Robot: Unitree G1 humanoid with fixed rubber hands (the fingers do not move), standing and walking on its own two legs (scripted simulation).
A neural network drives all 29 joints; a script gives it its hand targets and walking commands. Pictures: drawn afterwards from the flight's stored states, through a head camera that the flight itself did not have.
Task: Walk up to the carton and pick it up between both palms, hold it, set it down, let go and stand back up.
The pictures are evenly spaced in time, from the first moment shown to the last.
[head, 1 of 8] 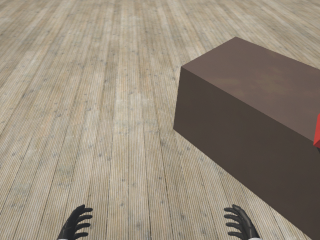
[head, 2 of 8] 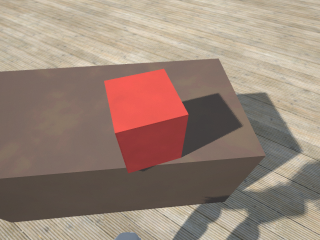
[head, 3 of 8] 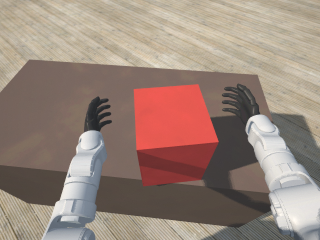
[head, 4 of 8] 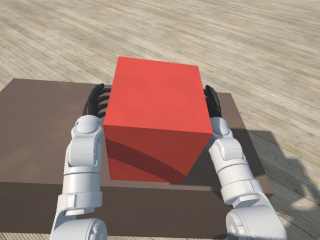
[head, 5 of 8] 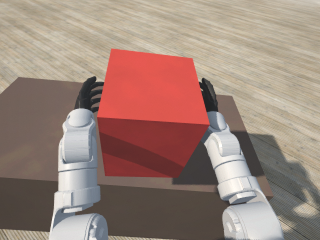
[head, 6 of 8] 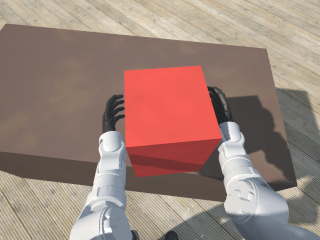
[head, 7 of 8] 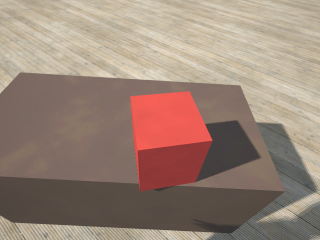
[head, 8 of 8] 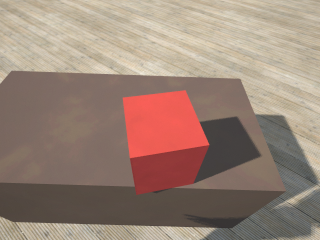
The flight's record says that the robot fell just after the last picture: no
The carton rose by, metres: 0.20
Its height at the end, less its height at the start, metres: +0.00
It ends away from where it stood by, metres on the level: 0.01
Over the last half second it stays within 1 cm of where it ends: yes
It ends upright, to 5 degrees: yes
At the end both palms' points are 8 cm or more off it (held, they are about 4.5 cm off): yes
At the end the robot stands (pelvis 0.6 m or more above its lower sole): yes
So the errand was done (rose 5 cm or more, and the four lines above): yes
